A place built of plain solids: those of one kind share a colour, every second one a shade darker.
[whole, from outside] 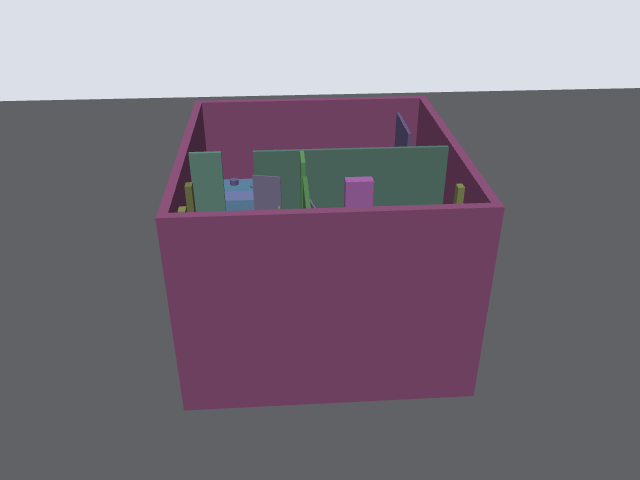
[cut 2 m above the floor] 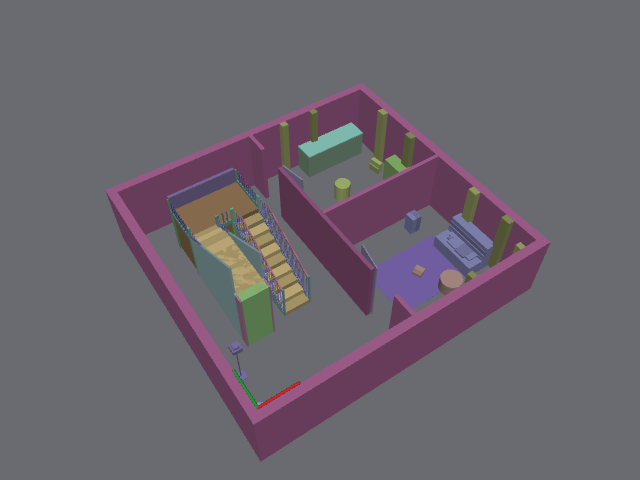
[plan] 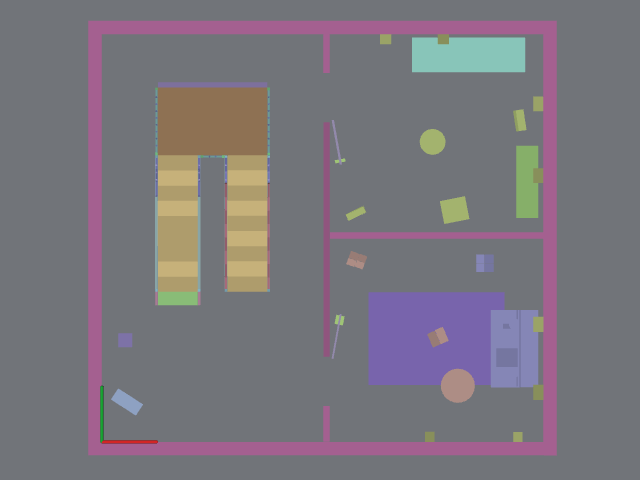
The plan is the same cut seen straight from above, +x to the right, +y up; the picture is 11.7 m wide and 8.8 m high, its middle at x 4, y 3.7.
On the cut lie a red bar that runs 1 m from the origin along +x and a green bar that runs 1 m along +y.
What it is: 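A home built round its stair; the hall at the stair's foot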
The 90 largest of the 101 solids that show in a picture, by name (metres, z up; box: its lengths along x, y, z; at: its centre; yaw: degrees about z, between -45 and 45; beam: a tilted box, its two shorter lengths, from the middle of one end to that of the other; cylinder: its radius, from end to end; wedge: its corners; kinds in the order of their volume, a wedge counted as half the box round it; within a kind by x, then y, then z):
{
 "wall_1": {"box": [0.25, 7.97, 5.94], "at": [-0.12, 3.74, 2.92]},
 "wall_2": {"box": [8.59, 0.25, 5.94], "at": [4.05, -0.12, 2.92]},
 "wall_3": {"box": [8.59, 0.25, 5.94], "at": [4.05, 7.6, 2.92]},
 "wall_4": {"box": [0.12, 0.66, 3.08], "at": [4.12, 0.33, 1.49]},
 "wall_5": {"box": [0.12, 4.3, 3.08], "at": [4.12, 3.71, 1.49]},
 "wall_6": {"box": [0.12, 0.71, 3.08], "at": [4.12, 7.12, 1.49]},
 "wall_7": {"box": [3.91, 0.12, 3.08], "at": [6.14, 3.78, 1.49]},
 "wall_8": {"box": [0.25, 7.97, 5.94], "at": [8.22, 3.74, 2.92]},
 "step_1": {"box": [0.73, 0.52, 2.92], "at": [1.39, 2.77, 1.41]},
 "step_2": {"box": [0.73, 0.8, 2.77], "at": [1.39, 2.91, 1.34]},
 "step_3": {"box": [0.73, 0.83, 2.62], "at": [1.39, 3.17, 1.26]},
 "step_4": {"box": [0.73, 0.83, 2.47], "at": [1.39, 3.45, 1.19]},
 "step_5": {"box": [0.73, 0.83, 2.32], "at": [1.39, 3.72, 1.11]},
 "step_6": {"box": [0.73, 0.83, 2.17], "at": [1.39, 4.0, 1.03]},
 "step_7": {"box": [0.73, 0.83, 2.02], "at": [1.39, 4.28, 0.96]},
 "step_8": {"box": [0.73, 0.83, 1.87], "at": [1.39, 4.56, 0.88]},
 "step_9": {"box": [0.73, 0.83, 1.71], "at": [1.39, 4.84, 0.81]},
 "step_10": {"box": [0.73, 0.83, 0.2], "at": [2.67, 3.17, 0.05]},
 "step_11": {"box": [0.73, 0.83, 0.35], "at": [2.67, 3.45, 0.13]},
 "step_12": {"box": [0.73, 0.83, 0.5], "at": [2.67, 3.72, 0.2]},
 "step_13": {"box": [0.73, 0.83, 0.66], "at": [2.67, 4.0, 0.28]},
 "step_14": {"box": [0.73, 0.83, 0.81], "at": [2.67, 4.28, 0.35]},
 "step_15": {"box": [0.73, 0.83, 0.96], "at": [2.67, 4.56, 0.43]},
 "step_16": {"box": [0.73, 0.83, 1.11], "at": [2.67, 4.84, 0.5]},
 "step_17": {"box": [0.73, 0.83, 1.26], "at": [2.67, 5.11, 0.58]},
 "step_18": {"box": [0.73, 0.58, 1.41], "at": [2.67, 5.26, 0.66]},
 "landing_1": {"box": [2.01, 1.24, 1.56], "at": [2.03, 5.87, 0.73]},
 "upper_partition_1": {"box": [0.12, 0.91, 2.76], "at": [4.12, 0.46, 4.36]},
 "upper_partition_2": {"box": [0.12, 5.66, 2.76], "at": [4.12, 4.64, 4.36]},
 "upper_floor_1": {"box": [1.16, 2.63, 0.18], "at": [0.46, 1.19, 2.94]},
 "upper_floor_2": {"box": [2.32, 2.63, 0.18], "at": [2.91, 1.19, 2.94]},
 "stair_wall_1": {"box": [2.01, 0.1, 5.79], "at": [2.03, 6.55, 2.84]},
 "slotfit_living_seat_1": {"box": [0.15, 0.15, 0.65], "at": [6.94, 3.19, 0.28]},
 "slotfit_living_seat_2": {"box": [0.15, 0.17, 0.65], "at": [6.94, 3.35, 0.28]},
 "slotfit_living_seat_3": {"box": [0.17, 0.15, 0.65], "at": [7.1, 3.19, 0.28]},
 "slotfit_living_seat_4": {"box": [0.17, 0.17, 0.65], "at": [7.1, 3.35, 0.28]},
 "slotfit_living_seat_5": {"box": [0.52, 1.42, 0.47], "at": [7.39, 1.71, 0.19]},
 "slotfit_living_seat_6": {"box": [0.4, 0.35, 0.52], "at": [7.43, 1.54, 0.21]},
 "slotfit_living_seat_7": {"box": [0.38, 0.35, 0.52], "at": [7.44, 1.89, 0.21]},
 "slotfit_living_seat_8": {"box": [0.33, 0.17, 0.52], "at": [7.46, 1.28, 0.21]},
 "slotfit_living_seat_9": {"cylinder": 0.1, "from": [7.56, 2.16, -0.05], "to": [7.56, 2.16, 0.47]},
 "slotfit_living_seat_10": {"box": [0.05, 1.42, 0.66], "at": [7.65, 1.71, 0.28]},
 "slotfit_living_seat_11": {"box": [0.05, 1.42, 0.8], "at": [7.68, 1.71, 0.35]},
 "slotfit_living_seat_12": {"box": [0.33, 1.42, 0.94], "at": [7.84, 1.71, 0.42]},
 "kitchen_units_units_1": {"box": [2.08, 0.62, 0.89], "at": [6.72, 7.1, 0.4]},
 "curtains_1": {"box": [0.21, 0.19, 2.12], "at": [5.2, 7.38, 1.12]},
 "curtains_2": {"box": [0.3, 0.19, 2.23], "at": [5.34, 0.09, 4.2]},
 "curtains_3": {"box": [0.27, 0.19, 2.24], "at": [5.95, 7.38, 4.21]},
 "curtains_4": {"box": [0.17, 0.19, 2.19], "at": [6.01, 0.09, 1.15]},
 "curtains_5": {"box": [0.21, 0.19, 2.12], "at": [6.26, 7.38, 1.12]},
 "curtains_6": {"box": [0.3, 0.19, 2.23], "at": [6.8, 0.09, 4.2]},
 "curtains_7": {"box": [0.17, 0.19, 2.19], "at": [7.63, 0.09, 1.15]},
 "curtains_8": {"box": [0.19, 0.28, 2.21], "at": [8.0, 0.91, 1.16]},
 "curtains_9": {"box": [0.19, 0.28, 2.21], "at": [8.0, 2.15, 1.16]},
 "curtains_10": {"box": [0.19, 0.27, 2.13], "at": [8.0, 4.88, 1.13]},
 "curtains_11": {"box": [0.19, 0.27, 2.13], "at": [8.0, 6.19, 1.13]},
 "upper_split_1": {"box": [0.87, 0.12, 2.76], "at": [4.62, 3.21, 4.36]},
 "upper_split_2": {"box": [2.14, 0.12, 2.76], "at": [7.02, 3.21, 4.36]},
 "slotfit_study_storage_1": {"box": [0.36, 0.82, 1.94], "at": [4.45, 4.84, 3.95]},
 "head_base_1": {"box": [0.73, 0.25, 2.98], "at": [1.39, 2.63, 1.44]},
 "plinth_1": {"wedge": [[0.98, 2.8, -0.05], [0.98, 2.8, 2.98], [0.98, 5.2, -0.05], [0.98, 5.2, 1.67], [1.03, 2.8, -0.05], [1.03, 2.8, 2.98], [1.03, 5.2, -0.05], [1.03, 5.2, 1.67]]},
 "plinth_2": {"wedge": [[1.76, 2.8, -0.05], [1.76, 2.8, 2.98], [1.76, 5.2, -0.05], [1.76, 5.2, 1.67], [1.81, 2.8, -0.05], [1.81, 2.8, 2.98], [1.81, 5.2, -0.05], [1.81, 5.2, 1.67]]},
 "plinth_3": {"wedge": [[2.25, 2.8, -0.05], [2.25, 2.8, 0.16], [2.25, 5.2, -0.05], [2.25, 5.2, 1.46], [2.3, 2.8, -0.05], [2.3, 2.8, 0.16], [2.3, 5.2, -0.05], [2.3, 5.2, 1.46]]},
 "plinth_4": {"wedge": [[3.03, 2.8, -0.05], [3.03, 2.8, 0.16], [3.03, 5.2, -0.05], [3.03, 5.2, 1.46], [3.08, 2.8, -0.05], [3.08, 2.8, 0.16], [3.08, 5.2, -0.05], [3.08, 5.2, 1.46]]},
 "slotfit_kitchen_wall_table_1": {"box": [0.41, 1.33, 0.9], "at": [7.8, 4.76, 0.4]},
 "upper_floor_head_1": {"box": [0.73, 2.75, 0.18], "at": [1.39, 1.38, 2.94]},
 "clutter_living_1": {"box": [0.16, 0.27, 0.11], "at": [6.09, 1.88, 0.01], "yaw": 22.8},
 "clutter_living_2": {"box": [0.16, 0.28, 0.11], "at": [6.23, 1.95, 0.01], "yaw": 22.8},
 "clutter_living_3": {"cylinder": 0.31, "from": [6.53, 1.03, -0.05], "to": [6.53, 1.03, 0.4]},
 "clutter_living_4": {"cylinder": 0.31, "from": [6.53, 1.03, -0.05], "to": [6.53, 1.03, 0.35]},
 "clutter_kitchen_1": {"box": [0.36, 0.12, 0.44], "at": [4.66, 4.18, 0.17], "yaw": 25.5},
 "clutter_kitchen_2": {"cylinder": 0.24, "from": [6.06, 5.5, -0.05], "to": [6.06, 5.5, 0.59]},
 "clutter_kitchen_3": {"box": [0.47, 0.43, 0.38], "at": [6.47, 4.25, 0.14], "yaw": 11.2},
 "clutter_kitchen_4": {"box": [0.17, 0.39, 0.25], "at": [7.65, 5.89, 0.08], "yaw": 8.6},
 "clutter_kitchen_5": {"box": [0.14, 0.39, 0.42], "at": [7.69, 5.9, 0.16], "yaw": 8.6},
 "laid_rug_rug_living_1": {"box": [2.49, 1.7, 0.05], "at": [6.14, 1.89, -0.02]},
 "doorleaf_door_1": {"box": [0.037, 0.84, 2.08], "at": [4.3, 1.93, 0.99], "yaw": -10.4},
 "doorleaf_door_2": {"box": [0.042, 0.83, 2.07], "at": [4.31, 5.49, 0.99], "yaw": 10.3},
 "doorleaf_door_3": {"box": [0.043, 0.83, 2.08], "at": [4.34, 2.17, 4.01], "yaw": -14.0},
 "head_guard_1": {"box": [0.05, 0.25, 3.98], "at": [1.0, 2.63, 1.94]},
 "head_guard_2": {"box": [0.05, 0.25, 3.98], "at": [1.78, 2.63, 1.94]},
 "kitchen_units_worktop_1": {"box": [2.08, 0.64, 0.04], "at": [6.72, 7.09, 0.86]},
 "clutter_clhall_1": {"box": [0.55, 0.25, 0.28], "at": [0.46, 0.73, 0.09], "yaw": -32.8},
 "slotfit_hallpiece_corner_1": {"cylinder": 0.15, "from": [0.43, 0.92, 2.98], "to": [0.43, 0.92, 3.2]},
 "slotfit_hallpiece_corner_2": {"box": [0.25, 0.25, 0.13], "at": [0.43, 1.86, 1.37]},
 "landing_guard_board_1": {"box": [0.04, 1.19, 0.15], "at": [1.0, 5.87, 1.54]},
 "landing_guard_board_2": {"box": [0.04, 1.19, 0.15], "at": [3.06, 5.87, 1.54]},
 "landing_guard_newel_1": {"box": [0.05, 0.05, 2.66], "at": [1.0, 6.47, 1.28]},
 "landing_guard_newel_2": {"box": [0.05, 0.05, 2.66], "at": [2.23, 5.23, 1.28]},
 "guard_newel_1": {"box": [0.05, 0.05, 2.73], "at": [1.0, 5.23, 1.31]}
}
